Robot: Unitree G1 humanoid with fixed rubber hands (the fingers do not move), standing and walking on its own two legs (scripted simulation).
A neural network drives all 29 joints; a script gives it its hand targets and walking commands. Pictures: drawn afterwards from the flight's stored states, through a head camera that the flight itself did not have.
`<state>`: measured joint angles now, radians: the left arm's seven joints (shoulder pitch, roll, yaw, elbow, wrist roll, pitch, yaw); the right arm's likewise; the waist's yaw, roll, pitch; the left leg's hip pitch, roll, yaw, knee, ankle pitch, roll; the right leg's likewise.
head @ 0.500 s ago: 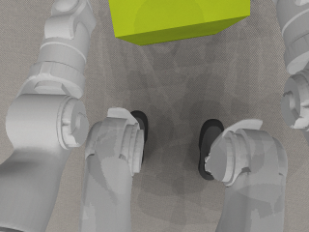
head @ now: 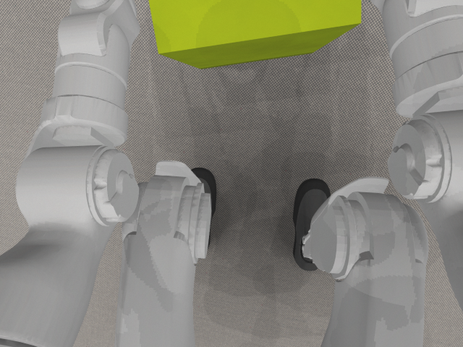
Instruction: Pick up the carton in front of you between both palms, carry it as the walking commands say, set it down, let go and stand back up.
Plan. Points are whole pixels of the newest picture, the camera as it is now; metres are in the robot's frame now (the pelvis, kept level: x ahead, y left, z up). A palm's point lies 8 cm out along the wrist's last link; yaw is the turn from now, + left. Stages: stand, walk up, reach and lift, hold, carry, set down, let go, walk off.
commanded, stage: reach and lift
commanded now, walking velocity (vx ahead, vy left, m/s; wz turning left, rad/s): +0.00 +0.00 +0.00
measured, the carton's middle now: out of the picture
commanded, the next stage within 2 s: none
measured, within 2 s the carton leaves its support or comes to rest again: leaves its support in 0.06 s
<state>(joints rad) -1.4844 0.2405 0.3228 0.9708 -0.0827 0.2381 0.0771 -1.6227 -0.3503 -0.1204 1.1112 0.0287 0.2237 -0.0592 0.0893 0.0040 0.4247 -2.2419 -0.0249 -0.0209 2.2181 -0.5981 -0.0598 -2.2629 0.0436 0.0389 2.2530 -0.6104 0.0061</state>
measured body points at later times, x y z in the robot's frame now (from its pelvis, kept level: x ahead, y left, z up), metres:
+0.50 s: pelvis -0.02 +0.01 +0.10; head +0.27 +0.00 +0.45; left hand +0.50 +0.17 +0.02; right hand +0.53 -0.13 +0.03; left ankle +0.11 +0.14 -0.33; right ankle +0.10 -0.12 -0.33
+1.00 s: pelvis +0.02 +0.01 +0.21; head +0.22 +0.00 +0.61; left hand +0.47 +0.16 +0.17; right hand +0.49 -0.14 +0.17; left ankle +0.11 +0.14 -0.33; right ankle +0.10 -0.12 -0.33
